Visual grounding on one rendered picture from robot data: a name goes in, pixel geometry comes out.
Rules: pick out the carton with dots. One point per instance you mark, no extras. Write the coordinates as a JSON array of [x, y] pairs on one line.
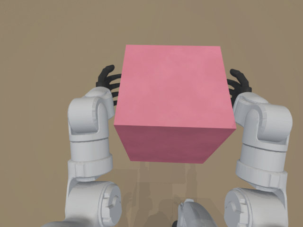
[[173, 103]]

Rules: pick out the robot left hand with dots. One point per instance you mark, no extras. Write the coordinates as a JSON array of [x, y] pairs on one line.
[[103, 80]]

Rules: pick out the robot right hand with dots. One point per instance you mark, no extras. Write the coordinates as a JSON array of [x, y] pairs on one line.
[[239, 88]]

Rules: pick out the robot left forearm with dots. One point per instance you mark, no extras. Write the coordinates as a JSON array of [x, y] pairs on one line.
[[88, 134]]

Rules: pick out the robot left upper arm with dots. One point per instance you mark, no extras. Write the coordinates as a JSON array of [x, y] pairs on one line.
[[92, 204]]

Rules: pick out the robot right forearm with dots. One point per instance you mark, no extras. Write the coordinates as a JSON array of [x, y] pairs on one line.
[[265, 140]]

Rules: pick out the robot right thigh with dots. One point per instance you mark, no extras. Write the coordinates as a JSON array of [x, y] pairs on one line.
[[192, 214]]

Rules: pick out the robot right upper arm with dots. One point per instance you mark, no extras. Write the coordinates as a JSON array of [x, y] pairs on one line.
[[253, 208]]

